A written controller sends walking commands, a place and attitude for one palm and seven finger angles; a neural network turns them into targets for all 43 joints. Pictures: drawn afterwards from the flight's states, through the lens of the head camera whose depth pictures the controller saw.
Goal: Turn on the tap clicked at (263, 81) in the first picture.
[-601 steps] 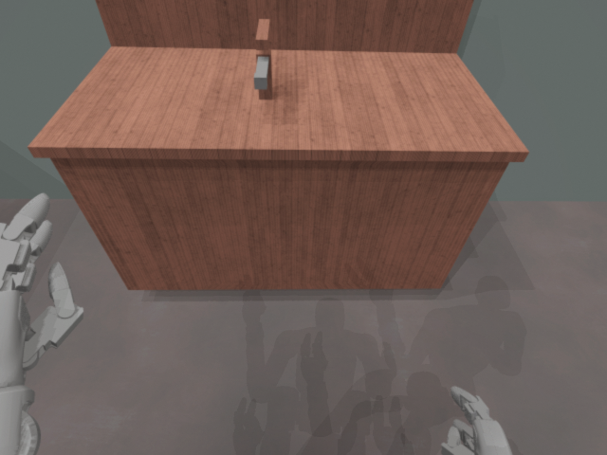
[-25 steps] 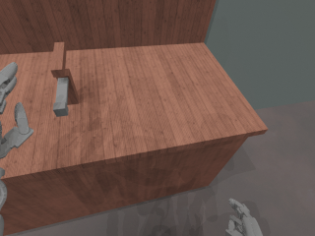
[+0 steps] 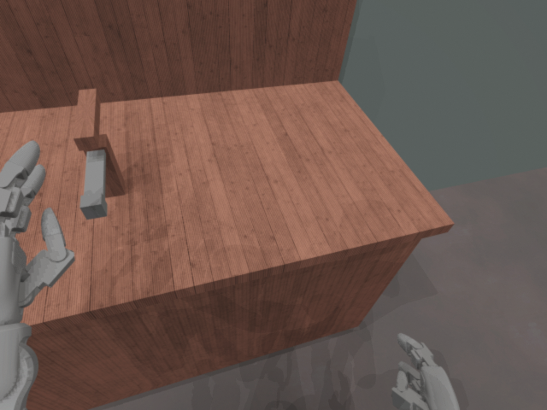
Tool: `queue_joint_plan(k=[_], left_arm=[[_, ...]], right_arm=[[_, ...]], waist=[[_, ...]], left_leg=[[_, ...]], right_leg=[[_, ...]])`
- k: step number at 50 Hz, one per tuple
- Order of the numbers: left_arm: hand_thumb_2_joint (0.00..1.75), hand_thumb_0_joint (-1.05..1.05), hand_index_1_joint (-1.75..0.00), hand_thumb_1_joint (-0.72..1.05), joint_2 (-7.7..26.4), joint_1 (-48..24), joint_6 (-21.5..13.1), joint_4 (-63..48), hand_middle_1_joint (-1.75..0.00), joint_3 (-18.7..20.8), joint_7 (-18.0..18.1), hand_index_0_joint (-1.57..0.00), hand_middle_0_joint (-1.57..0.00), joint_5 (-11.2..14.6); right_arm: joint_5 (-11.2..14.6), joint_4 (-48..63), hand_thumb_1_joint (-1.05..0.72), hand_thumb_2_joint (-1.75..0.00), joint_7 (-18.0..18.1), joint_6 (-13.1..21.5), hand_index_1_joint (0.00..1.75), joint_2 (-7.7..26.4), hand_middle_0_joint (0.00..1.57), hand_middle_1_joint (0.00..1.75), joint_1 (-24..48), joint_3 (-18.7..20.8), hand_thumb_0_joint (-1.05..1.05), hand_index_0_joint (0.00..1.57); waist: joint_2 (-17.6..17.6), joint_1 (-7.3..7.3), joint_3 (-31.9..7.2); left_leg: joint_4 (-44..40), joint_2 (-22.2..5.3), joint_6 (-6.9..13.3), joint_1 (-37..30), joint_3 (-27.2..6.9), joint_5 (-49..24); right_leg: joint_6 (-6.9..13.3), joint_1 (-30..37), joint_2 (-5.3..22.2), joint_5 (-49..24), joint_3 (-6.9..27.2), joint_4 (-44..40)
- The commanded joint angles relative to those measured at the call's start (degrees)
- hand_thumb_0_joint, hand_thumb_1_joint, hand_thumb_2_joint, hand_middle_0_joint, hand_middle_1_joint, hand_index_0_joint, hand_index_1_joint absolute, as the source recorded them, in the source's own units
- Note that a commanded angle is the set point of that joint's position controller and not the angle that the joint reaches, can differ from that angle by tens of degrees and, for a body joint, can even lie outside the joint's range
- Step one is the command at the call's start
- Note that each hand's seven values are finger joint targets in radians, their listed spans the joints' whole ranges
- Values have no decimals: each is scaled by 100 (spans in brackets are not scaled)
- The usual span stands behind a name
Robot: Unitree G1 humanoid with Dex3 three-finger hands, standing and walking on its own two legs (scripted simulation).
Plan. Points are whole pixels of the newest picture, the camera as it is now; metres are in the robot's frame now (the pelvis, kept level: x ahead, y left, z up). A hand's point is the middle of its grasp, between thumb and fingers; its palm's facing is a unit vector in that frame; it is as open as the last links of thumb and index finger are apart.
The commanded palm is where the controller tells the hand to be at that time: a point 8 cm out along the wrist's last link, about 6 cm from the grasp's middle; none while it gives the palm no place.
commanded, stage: come to a stop and stand still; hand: left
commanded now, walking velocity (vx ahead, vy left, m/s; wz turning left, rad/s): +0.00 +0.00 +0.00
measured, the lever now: (94, 206) +0.35 +0.31 +0.08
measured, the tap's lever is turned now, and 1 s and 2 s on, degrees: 0 0 0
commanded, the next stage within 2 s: look again from close up in 0.28 s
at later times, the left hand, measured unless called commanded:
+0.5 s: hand (63, 263) +0.22 +0.26 +0.16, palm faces +0.41 -0.85 -0.32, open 7.4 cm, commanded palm +0.16 +0.29 +0.17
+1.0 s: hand (71, 246) +0.23 +0.25 +0.17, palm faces +0.38 -0.86 -0.34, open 7.4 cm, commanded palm +0.15 +0.28 +0.17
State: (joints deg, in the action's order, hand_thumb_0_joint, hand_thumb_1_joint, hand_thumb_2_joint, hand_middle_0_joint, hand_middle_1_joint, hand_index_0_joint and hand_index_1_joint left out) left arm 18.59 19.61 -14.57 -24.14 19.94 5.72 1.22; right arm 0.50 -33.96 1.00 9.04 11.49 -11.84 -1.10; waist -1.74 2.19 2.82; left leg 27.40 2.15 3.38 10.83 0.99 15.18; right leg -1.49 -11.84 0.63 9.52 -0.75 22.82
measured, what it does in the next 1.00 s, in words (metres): stands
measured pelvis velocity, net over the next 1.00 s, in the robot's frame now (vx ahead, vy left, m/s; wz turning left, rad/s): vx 0.00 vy -0.01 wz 0.01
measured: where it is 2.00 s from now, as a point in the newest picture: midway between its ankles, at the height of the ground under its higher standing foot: outside the picture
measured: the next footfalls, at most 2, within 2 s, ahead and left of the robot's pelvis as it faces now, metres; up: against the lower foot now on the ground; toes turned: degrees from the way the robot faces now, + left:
none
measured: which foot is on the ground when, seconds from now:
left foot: down 0.00-1.00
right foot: down 0.00-1.00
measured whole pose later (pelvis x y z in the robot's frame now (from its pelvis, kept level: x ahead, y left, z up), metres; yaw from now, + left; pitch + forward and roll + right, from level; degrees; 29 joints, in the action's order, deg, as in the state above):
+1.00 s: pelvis +0.00 -0.01 -0.01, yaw +1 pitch -1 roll +0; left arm 21.8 13.2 3.4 -20.8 22.1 -0.7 5.7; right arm 0.3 -34.8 -1.4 6.9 13.9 -9.9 -2.8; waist 0.7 2.3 0.0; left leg 30.0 3.0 2.6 12.8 0.5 16.0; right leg -0.3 -15.5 0.7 13.4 -0.3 30.1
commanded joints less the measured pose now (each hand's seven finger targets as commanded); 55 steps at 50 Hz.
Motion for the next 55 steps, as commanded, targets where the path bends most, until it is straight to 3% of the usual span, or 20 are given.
queue_joint_plan(k=[1, 9, 23, 27, 29, 30, 38, 39, 40, 41, 42, 43, 44, 47, 49, 50, 51, 52, 54, 55], left_arm=[[90, 0, -30, 90, 1033, -241, -300, -1145, -30, 559, 51, -20, -20, 80], [90, 0, -30, 90, 1182, -145, -258, -1534, -30, 665, 56, -20, -20, 130], [90, 0, -30, 90, 1015, -275, -179, -1337, -30, 453, 106, -20, -20, 101], [90, 0, -30, 90, 1062, -263, -211, -1469, -30, 490, 114, -20, -20, 85], [90, 0, -30, 90, 1216, -103, -201, -1457, -30, 684, 145, -20, -20, 80], [90, 0, -30, 90, 1007, -67, -207, -1433, -30, 498, 115, -20, -20, 102], [90, 0, -30, 90, 1048, -13, -167, -1383, -30, 524, 128, -20, -20, 122], [90, 0, -30, 90, 5686, -5381, -1039, -3583, -30, 1897, 249, -20, -20, -176], [90, 0, -30, 90, 2906, -3505, 149, -107, -30, 1857, -42, -20, -20, -631], [90, 0, -30, 90, 1694, -2177, 679, 676, -30, 738, -219, -20, -20, 280], [90, 0, -30, 90, 1090, -2246, 855, -420, -30, 677, -510, -20, -20, 661], [90, 0, -30, 90, 1231, -1291, 1219, -171, -30, 757, -705, -20, -20, 927], [90, 0, -30, 90, 431, -538, 1574, 137, -30, 119, -871, -20, -20, 975], [90, 0, -30, 90, 790, -464, 1736, -671, -30, -9, -859, -20, -20, 465], [90, 0, -30, 90, 1430, -249, 1379, -1259, -30, 694, -567, -20, -20, 370], [90, 0, -30, 90, 1520, -598, 1087, -1659, -30, 827, -430, -20, -20, 348], [90, 0, -30, 90, 1495, -429, 853, -1400, -30, 1005, -264, -20, -20, 414], [90, 0, -30, 90, 1446, -602, 560, -1502, -30, 1053, -111, -20, -20, 490], [90, 0, -30, 90, 1935, -954, 226, -1537, -30, 1459, 215, -20, -20, 476], [90, 0, -30, 90, 1568, -1089, 169, -1398, -30, 1150, 289, -20, -20, 464]], right_arm=[[15, 959, -90, -90, 43, 242, 30, 691, 20, 30, 518, 296, 0, 20], [33, 1040, -90, -90, 62, 155, 30, 700, 20, 30, 587, 291, 0, 20], [19, 1006, -90, -90, 98, 98, 30, 712, 20, 30, 546, 316, 0, 20], [14, 1012, -90, -90, 94, 96, 30, 730, 20, 30, 551, 321, 0, 20], [34, 1009, -90, -90, 97, 95, 30, 699, 20, 30, 588, 317, 0, 20], [12, 1004, -90, -90, 94, 79, 30, 710, 20, 30, 545, 317, 0, 20], [39, 982, -90, -90, 107, 55, 30, 743, 20, 30, 510, 362, 0, 20], [367, 1769, -90, -90, 529, -84, 30, 1103, 20, 30, -467, -927, 0, 20], [-402, 909, -90, -90, 388, 36, 30, 727, 20, 30, 418, 279, 0, 20], [-216, 904, -90, -90, 55, 92, 30, 976, 20, 30, 196, 283, 0, 20], [-253, 782, -90, -90, -28, 201, 30, 1148, 20, 30, 238, 345, 0, 20], [-125, 662, -90, -90, -2, 231, 30, 1160, 20, 30, 276, 388, 0, 20], [26, 722, -90, -90, -110, 242, 30, 1010, 20, 30, 628, 202, 0, 20], [17, 858, -90, -90, -222, 158, 30, 1074, 20, 30, 934, 182, 0, 20], [12, 961, -90, -90, -183, 100, 30, 1032, 20, 30, 1093, 185, 0, 20], [-107, 1039, -90, -90, -145, 127, 30, 972, 20, 30, 1100, 215, 0, 20], [-111, 987, -90, -90, -85, 132, 30, 900, 20, 30, 1134, 209, 0, 20], [-119, 934, -90, -90, -35, 149, 30, 852, 20, 30, 1135, 205, 0, 20], [-102, 772, -90, -90, 62, 181, 30, 797, 20, 30, 1024, 183, 0, 20], [-104, 778, -90, -90, 85, 209, 30, 733, 20, 30, 1013, 177, 0, 20]], waist=[[495, -26, -863], [688, -44, -952], [483, -51, -728], [729, -47, -720], [539, -38, -780], [485, -55, -817], [533, -65, -796], [2146, -572, -545], [1388, 288, -1693], [1112, 12, -1365], [1034, 96, -2044], [879, 320, -2021], [828, 311, -1565], [297, 216, -775], [208, 276, -920], [208, 246, -1267], [142, 239, -1083], [272, 226, -1094], [782, 221, -998], [963, 188, -1076]], left_leg=[[-692, -501, -378, 267, -400, -1323], [-657, -482, -457, 177, -385, -1768], [-900, -478, -357, 490, -504, -671], [-1010, -508, -382, 594, -577, -618], [-947, -501, -379, 566, -590, -733], [-914, -477, -396, 512, -572, -897], [-871, -515, -419, 451, -567, -1012], [-721, -480, -107, 1956, -893, 87], [-552, -363, -547, -22, -584, -1585], [-427, -364, -954, -409, -665, -3225], [-157, -421, -935, -1359, -541, -4041], [-164, -428, -854, -1375, -470, -4108], [-199, -441, -862, -1196, -420, -4068], [-215, -388, -532, -85, -420, -2193], [-228, -319, -477, 166, -403, -1283], [-173, -245, -477, 231, -416, -1068], [-103, -254, -450, 404, -405, -685], [-20, -213, -410, 504, -387, -399], [70, -184, -357, 669, -343, 130], [118, -144, -331, 738, -318, 294]], right_leg=[[245, 782, 148, -979, 102, -54], [235, 880, 121, -1266, 28, 4], [221, 946, 144, -748, 108, -200], [217, 1021, 91, -678, 55, -99], [215, 1080, 108, -772, 46, -130], [227, 1065, 110, -859, 34, -122], [226, 1028, 162, -889, 68, -126], [-187, 1173, -269, 707, 168, 778], [449, 654, -133, 113, -88, 666], [520, -31, -298, -365, -515, 557], [418, -115, -298, -846, -384, 503], [385, 25, -243, -802, -390, 548], [359, -141, -294, -640, -438, 606], [327, -335, -216, -530, -610, 658], [358, -300, -303, -151, -562, 787], [362, -307, -272, -9, -530, 847], [338, -464, -307, 274, -512, 900], [318, -562, -295, 458, -479, 927], [308, -747, -260, 818, -341, 906], [321, -746, -197, 953, -290, 889]])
